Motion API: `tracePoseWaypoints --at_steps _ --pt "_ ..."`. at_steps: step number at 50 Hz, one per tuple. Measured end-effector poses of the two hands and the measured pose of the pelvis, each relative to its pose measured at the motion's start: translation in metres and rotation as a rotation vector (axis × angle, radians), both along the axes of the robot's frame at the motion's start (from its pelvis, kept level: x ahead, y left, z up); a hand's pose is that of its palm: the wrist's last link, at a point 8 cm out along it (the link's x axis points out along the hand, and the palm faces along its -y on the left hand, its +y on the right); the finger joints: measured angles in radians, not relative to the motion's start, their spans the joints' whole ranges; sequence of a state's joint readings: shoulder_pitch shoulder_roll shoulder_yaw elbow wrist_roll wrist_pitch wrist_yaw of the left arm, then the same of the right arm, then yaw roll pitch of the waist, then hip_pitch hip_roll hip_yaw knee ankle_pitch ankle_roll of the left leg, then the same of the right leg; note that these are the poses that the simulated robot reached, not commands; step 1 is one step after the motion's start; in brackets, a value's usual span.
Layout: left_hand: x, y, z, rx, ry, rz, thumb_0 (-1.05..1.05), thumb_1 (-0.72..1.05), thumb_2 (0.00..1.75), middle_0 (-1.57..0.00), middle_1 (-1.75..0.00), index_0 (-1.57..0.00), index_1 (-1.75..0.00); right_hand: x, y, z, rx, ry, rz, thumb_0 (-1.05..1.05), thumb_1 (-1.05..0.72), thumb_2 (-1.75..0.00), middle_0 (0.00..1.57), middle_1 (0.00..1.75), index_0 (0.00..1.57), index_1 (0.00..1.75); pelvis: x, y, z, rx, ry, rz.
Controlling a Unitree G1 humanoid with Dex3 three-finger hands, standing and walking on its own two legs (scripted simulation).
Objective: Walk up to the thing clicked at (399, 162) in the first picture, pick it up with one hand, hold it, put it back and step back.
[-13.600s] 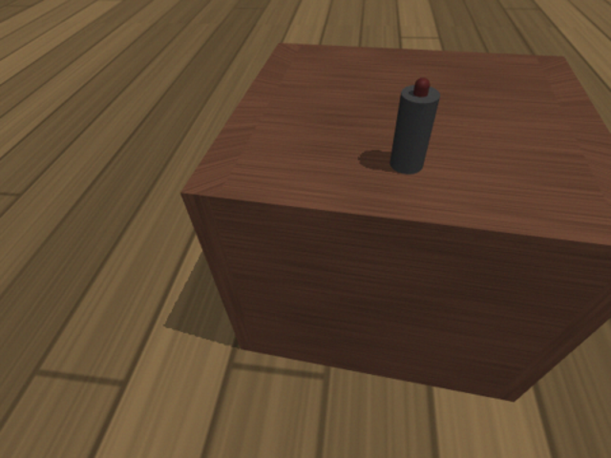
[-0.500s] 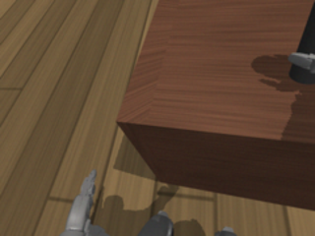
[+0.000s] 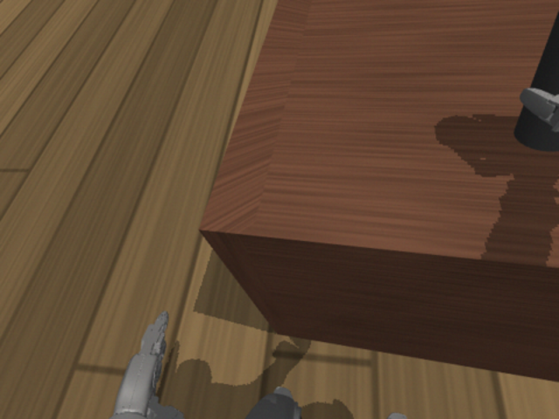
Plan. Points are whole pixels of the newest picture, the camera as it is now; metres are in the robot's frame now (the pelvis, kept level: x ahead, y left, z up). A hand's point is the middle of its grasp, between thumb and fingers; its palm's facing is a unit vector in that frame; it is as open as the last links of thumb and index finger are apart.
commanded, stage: settle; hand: right
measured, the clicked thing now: out of the picture +0.55 -0.23 +0.16
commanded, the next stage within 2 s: lift in 0.40 s
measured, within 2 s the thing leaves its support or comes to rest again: neither
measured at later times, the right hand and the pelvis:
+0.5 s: hand out of the picture +0.54 -0.22 +0.17, palm faces +0.20 +0.98 +0.01, open 10.4 cm; pelvis +0.01 +0.01 +0.01, yaw +0 degrees
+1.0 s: hand out of the picture +0.50 -0.21 +0.21, palm faces +0.17 +0.99 +0.00, open 10.5 cm; pelvis +0.01 +0.00 +0.03, yaw -1 degrees
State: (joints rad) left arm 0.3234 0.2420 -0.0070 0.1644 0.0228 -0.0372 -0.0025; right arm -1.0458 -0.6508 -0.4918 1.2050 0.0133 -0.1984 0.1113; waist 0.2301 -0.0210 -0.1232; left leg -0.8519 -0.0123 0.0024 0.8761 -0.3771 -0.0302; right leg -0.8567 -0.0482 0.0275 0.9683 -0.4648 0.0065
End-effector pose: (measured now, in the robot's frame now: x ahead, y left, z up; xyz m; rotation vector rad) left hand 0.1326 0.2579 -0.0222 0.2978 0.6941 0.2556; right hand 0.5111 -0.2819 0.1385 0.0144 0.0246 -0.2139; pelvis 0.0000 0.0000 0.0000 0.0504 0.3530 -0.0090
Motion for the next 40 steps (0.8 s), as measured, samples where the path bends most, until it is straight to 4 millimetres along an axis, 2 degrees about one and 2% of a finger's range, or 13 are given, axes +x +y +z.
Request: tracePoseWaypoints --at_steps 12,21,29,36,40 --pt "0.01 0.002 0.004 -0.025 -0.016 -0.01 -0.01 -0.53 0.05 -0.06 -0.05 -0.06 -0.05 0.002 0.007 0.02 0.003 0.008 0.008 -0.02 0.34 -0.99 0.78 1.0 0.68 0.95 0.005 0.003 0.008 -0.011 -0.023 0.0" --pt "0.006 0.005 -0.001 -0.047 0.014 -0.001 -0.01 -0.53 0.05 -0.06 -0.05 -0.05 -0.05 0.001 0.013 0.024 0.003 0.028 0.024 -0.01 0.36 -1.01 0.77 1.03 0.68 0.97 0.007 0.005 0.012 -0.016 -0.036 -0.004" --pt "0.009 0.008 0.004 -0.042 0.003 -0.001 -0.01 -0.54 0.05 -0.06 -0.05 -0.05 -0.05 0.0 0.014 0.036 0.011 0.006 0.012 -0.01 0.38 -1.04 0.77 1.04 0.68 0.99 0.008 0.005 0.015 -0.02 -0.046 0.001" --pt "0.01 0.011 0.012 -0.037 -0.025 0.003 -0.01 -0.53 0.05 -0.06 -0.05 -0.06 -0.05 -0.007 0.014 0.045 0.0 -0.003 0.021 0.0 0.41 -1.07 0.77 1.06 0.68 1.01 0.01 0.005 0.02 -0.024 -0.065 0.004" --pt "0.009 0.009 0.008 -0.058 -0.008 0.004 -0.01 -0.52 0.05 -0.06 -0.05 -0.05 -0.05 -0.014 0.018 0.047 0.005 0.003 0.031 0.0 0.41 -1.07 0.77 1.07 0.68 1.02 0.011 0.005 0.023 -0.026 -0.081 0.003"
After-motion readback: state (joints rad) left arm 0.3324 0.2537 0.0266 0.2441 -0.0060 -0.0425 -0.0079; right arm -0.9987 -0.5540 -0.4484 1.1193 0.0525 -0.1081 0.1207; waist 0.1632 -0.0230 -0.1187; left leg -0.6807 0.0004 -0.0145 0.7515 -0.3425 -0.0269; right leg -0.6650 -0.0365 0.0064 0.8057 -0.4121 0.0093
